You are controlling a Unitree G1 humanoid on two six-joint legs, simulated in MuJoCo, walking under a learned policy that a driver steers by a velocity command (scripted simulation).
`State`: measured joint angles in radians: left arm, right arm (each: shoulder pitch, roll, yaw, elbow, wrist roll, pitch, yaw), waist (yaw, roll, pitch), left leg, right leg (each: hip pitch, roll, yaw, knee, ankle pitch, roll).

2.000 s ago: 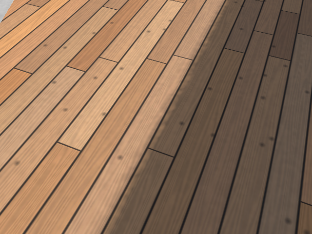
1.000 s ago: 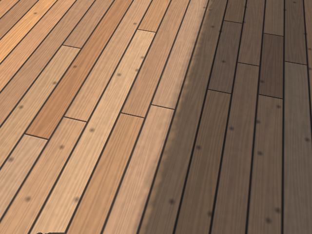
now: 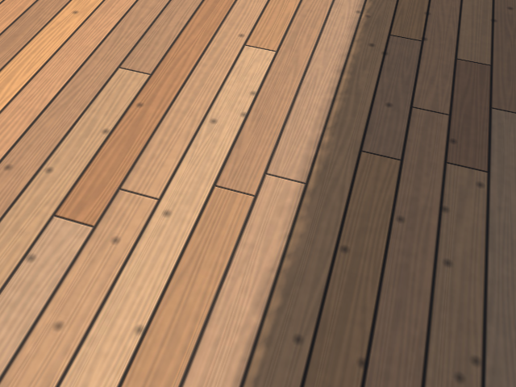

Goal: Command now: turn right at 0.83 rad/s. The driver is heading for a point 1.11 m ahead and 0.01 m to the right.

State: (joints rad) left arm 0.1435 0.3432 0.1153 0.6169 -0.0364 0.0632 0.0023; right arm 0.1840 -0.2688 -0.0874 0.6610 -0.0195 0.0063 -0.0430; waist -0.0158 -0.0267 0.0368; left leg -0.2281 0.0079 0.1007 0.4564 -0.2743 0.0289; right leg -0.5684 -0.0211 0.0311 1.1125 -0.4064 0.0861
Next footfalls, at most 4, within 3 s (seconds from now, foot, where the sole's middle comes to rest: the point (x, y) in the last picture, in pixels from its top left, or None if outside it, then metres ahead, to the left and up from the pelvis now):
0.20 right None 0.04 -0.17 -0.78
0.68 left None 0.06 0.05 -0.77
1.04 right None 0.12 -0.20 -0.78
1.46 left None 0.38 0.17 -0.78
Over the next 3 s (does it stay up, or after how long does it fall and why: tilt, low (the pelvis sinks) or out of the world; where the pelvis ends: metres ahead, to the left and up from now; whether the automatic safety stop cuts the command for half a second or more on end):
stays up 0.92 0.12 0.00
